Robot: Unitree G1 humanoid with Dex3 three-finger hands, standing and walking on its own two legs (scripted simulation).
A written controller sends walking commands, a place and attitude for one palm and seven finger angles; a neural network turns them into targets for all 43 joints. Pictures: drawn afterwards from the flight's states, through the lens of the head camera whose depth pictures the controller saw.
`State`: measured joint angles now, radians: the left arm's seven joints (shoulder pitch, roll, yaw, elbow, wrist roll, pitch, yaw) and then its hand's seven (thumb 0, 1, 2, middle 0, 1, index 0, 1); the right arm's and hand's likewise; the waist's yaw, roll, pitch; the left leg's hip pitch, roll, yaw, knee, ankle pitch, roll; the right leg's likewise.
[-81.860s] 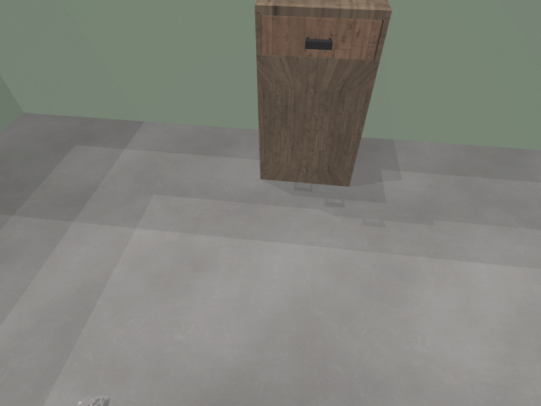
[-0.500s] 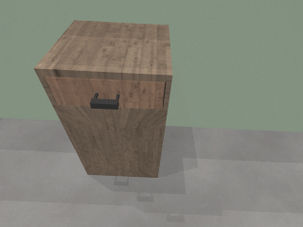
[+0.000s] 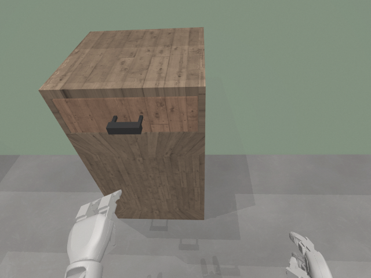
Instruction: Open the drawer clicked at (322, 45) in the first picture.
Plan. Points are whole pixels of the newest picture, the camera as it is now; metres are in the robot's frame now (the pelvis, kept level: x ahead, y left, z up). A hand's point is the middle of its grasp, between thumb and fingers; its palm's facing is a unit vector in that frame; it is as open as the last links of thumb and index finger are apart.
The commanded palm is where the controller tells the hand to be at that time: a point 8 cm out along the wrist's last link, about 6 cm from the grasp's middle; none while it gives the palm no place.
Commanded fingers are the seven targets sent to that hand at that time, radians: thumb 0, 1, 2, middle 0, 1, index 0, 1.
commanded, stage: raise the hand with hooked fingers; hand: left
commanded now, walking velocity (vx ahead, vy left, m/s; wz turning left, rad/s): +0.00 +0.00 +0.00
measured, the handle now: (126, 123) +0.55 +0.22 +0.02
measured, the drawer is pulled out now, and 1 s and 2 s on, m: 0.00 0.00 0.00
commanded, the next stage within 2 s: move the hooked fingers above the handle in 1.58 s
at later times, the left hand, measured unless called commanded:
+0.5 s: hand (102, 220) +0.24 +0.20 +0.02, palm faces -0.01 -0.11 -0.99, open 11.0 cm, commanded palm +0.22 +0.21 +0.08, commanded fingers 0.00 -0.08 0.48 -0.27 -0.93 -0.27 -0.93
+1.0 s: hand (90, 166) +0.33 +0.23 +0.10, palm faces +0.11 -0.09 -0.99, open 13.6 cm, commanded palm +0.30 +0.23 +0.16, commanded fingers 0.00 -0.50 0.30 -0.30 -1.20 -0.30 -1.20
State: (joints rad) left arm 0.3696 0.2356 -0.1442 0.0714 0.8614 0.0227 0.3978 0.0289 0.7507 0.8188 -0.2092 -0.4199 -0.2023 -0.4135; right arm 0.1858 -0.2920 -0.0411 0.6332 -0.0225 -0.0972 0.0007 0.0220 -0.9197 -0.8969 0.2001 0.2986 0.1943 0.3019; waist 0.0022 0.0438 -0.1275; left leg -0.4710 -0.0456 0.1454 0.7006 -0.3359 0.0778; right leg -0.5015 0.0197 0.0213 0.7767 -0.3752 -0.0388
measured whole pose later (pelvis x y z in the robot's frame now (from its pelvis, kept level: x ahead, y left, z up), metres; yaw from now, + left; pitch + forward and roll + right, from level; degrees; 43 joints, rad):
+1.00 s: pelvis +0.04 +0.00 +0.02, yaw -2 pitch +3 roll +1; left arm 0.05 0.44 -0.08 -0.03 0.95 0.13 0.17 0.00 -0.41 0.33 -0.32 -1.15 -0.31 -1.15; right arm 0.10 -0.25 -0.01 0.60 0.01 0.14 -0.02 0.01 -0.91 -0.90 0.20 0.30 0.19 0.30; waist 0.06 0.06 -0.06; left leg -0.28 -0.08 -0.02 0.55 -0.31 0.05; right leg -0.30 0.05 0.05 0.58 -0.33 -0.04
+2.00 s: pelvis +0.02 +0.00 +0.03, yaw -1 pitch +3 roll +0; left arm -0.25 0.52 -0.05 0.24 0.93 -0.02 0.04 0.00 -0.49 0.30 -0.32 -1.20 -0.32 -1.20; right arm 0.14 -0.24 0.01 0.63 0.02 0.14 -0.03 0.01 -0.91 -0.90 0.20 0.30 0.20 0.30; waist 0.07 0.07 -0.02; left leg -0.28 -0.08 -0.06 0.48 -0.24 0.05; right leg -0.28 0.05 0.02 0.49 -0.26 -0.04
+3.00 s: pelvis +0.04 +0.02 +0.01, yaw -1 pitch +12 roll -1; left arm -0.64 0.51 -0.08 0.75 1.02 -0.08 0.14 0.00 -0.49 0.30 -0.32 -1.20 -0.32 -1.20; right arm 0.28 -0.24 -0.04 0.65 0.03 0.18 -0.03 0.01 -0.91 -0.90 0.20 0.30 0.20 0.30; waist -0.02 0.04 -0.11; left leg -0.52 -0.08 -0.04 0.66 -0.34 0.07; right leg -0.50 0.05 0.03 0.63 -0.34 -0.02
